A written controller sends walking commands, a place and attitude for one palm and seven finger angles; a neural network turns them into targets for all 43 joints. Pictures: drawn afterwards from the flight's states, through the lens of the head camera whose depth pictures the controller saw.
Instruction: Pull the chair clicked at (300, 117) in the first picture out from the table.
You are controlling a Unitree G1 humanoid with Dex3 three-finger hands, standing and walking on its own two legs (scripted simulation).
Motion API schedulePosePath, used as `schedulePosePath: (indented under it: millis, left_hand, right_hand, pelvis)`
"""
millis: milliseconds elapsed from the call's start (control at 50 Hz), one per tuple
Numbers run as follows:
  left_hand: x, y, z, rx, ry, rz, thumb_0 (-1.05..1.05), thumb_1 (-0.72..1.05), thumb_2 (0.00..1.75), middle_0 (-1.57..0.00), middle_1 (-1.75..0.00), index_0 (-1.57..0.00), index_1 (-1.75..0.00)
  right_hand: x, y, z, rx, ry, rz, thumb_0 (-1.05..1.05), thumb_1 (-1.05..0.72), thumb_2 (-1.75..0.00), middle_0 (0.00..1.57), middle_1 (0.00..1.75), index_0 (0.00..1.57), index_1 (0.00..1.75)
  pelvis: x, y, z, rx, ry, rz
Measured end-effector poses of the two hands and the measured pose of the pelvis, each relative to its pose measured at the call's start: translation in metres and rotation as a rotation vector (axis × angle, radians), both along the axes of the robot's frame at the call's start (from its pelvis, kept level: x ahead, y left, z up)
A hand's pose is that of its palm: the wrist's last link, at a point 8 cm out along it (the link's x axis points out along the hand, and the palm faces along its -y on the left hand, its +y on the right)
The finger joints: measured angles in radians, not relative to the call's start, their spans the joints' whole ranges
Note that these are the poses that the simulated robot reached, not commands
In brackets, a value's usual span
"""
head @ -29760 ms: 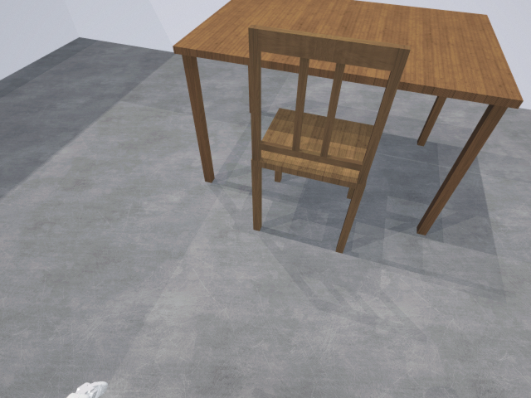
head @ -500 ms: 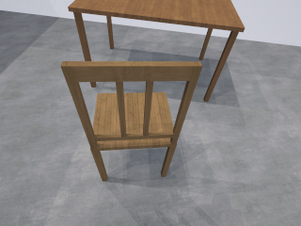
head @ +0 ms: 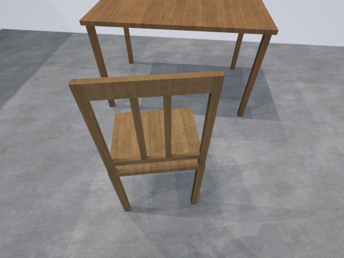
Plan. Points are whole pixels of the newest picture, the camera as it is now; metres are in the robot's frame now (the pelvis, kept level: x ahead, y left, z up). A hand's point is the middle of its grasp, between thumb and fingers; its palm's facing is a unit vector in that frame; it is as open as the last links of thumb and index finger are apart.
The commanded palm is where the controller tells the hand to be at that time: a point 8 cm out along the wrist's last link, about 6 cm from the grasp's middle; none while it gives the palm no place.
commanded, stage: let the arm hang, fingers relaxed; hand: left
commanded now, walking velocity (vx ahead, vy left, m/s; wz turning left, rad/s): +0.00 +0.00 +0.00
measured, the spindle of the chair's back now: (139, 131) +0.53 +0.15 -0.08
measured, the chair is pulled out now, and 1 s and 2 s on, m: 0.62 0.62 0.62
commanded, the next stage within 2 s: look to check the result in 0.22 s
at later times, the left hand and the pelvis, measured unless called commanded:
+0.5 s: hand out of the picture +0.00 +0.16 -0.17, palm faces +0.03 -0.98 -0.18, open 7.4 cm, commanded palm none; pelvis +0.00 +0.00 +0.00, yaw +0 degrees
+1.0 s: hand out of the picture +0.01 +0.16 -0.17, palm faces +0.03 -0.98 -0.18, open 7.4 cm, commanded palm none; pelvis +0.01 +0.00 +0.00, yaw +0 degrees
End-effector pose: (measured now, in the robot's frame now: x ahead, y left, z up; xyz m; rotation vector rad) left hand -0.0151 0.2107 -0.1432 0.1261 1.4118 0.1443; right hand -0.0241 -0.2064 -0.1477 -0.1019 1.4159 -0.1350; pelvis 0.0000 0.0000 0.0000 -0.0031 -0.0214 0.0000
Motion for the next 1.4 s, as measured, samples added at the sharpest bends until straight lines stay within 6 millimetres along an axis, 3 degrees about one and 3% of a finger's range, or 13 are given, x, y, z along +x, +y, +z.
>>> schedulePosePath:
  millis: [300, 840, 1400]
  left_hand:
    - [0.003, 0.001, -0.001, 0.003, 0.002, 0.007, 0.01, 0.91, 0.90, -0.20, -0.30, -0.20, -0.30]
    - [0.014, 0.000, 0.000, 0.002, 0.001, 0.003, 0.01, 0.91, 0.90, -0.20, -0.30, -0.20, -0.30]
    - [0.017, -0.005, 0.000, 0.003, 0.007, 0.008, 0.01, 0.91, 0.90, -0.20, -0.30, -0.20, -0.30]
  right_hand:
    - [-0.003, 0.003, 0.002, -0.001, 0.017, -0.012, 0.00, -0.91, -0.90, 0.20, 0.30, 0.20, 0.30]
    - [0.016, -0.001, 0.003, -0.011, 0.001, -0.001, 0.01, -0.91, -0.90, 0.20, 0.30, 0.20, 0.30]
    - [0.018, -0.004, 0.002, -0.006, 0.016, 0.001, 0.00, -0.91, -0.90, 0.20, 0.30, 0.20, 0.30]
  pelvis:
    - [0.002, -0.001, 0.000, -0.001, 0.009, 0.002]
    - [0.009, -0.002, 0.001, 0.002, 0.010, 0.002]
    - [0.014, -0.007, 0.002, 0.002, 0.011, 0.004]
